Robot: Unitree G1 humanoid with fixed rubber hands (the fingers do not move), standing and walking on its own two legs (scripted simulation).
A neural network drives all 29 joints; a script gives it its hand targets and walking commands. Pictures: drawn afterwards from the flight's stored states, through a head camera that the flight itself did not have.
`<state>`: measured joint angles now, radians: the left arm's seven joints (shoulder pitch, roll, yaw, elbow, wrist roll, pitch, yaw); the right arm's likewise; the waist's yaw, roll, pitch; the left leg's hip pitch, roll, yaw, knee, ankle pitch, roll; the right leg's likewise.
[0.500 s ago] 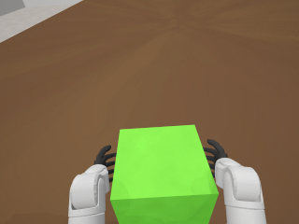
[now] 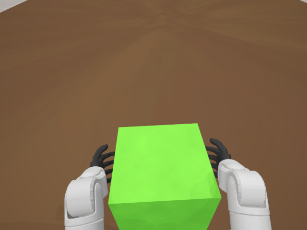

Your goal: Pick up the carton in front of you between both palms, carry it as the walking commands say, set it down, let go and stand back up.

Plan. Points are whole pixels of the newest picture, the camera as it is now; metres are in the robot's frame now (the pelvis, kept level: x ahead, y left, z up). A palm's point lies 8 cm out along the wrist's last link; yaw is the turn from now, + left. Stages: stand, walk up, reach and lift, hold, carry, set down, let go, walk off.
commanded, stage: carry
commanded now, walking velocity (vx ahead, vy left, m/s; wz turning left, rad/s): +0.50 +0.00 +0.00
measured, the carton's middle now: (161, 184) +0.27 +0.00 +0.00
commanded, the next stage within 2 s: none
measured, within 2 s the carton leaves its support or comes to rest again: neither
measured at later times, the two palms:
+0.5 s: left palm (121, 96) +0.58 +0.13 +0.06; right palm (199, 91) +0.61 -0.17 +0.06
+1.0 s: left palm (118, 64) +0.79 +0.15 +0.08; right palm (185, 62) +0.79 -0.14 +0.08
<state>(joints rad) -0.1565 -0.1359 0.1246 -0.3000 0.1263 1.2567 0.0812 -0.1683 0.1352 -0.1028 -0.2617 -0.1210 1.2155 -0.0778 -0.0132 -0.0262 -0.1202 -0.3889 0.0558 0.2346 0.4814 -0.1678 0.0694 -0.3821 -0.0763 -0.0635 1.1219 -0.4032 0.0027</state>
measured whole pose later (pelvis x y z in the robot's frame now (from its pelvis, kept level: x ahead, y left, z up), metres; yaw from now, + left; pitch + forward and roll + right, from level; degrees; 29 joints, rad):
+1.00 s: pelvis +0.53 +0.00 +0.00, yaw +0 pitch +4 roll +1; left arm -0.16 -0.13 0.11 -0.28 0.14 1.21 0.08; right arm -0.17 0.13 -0.11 -0.25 -0.14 1.17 -0.07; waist 0.01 -0.03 -0.14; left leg -0.35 0.03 0.20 0.52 -0.23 0.05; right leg -0.12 -0.08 -0.15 0.50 -0.40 0.05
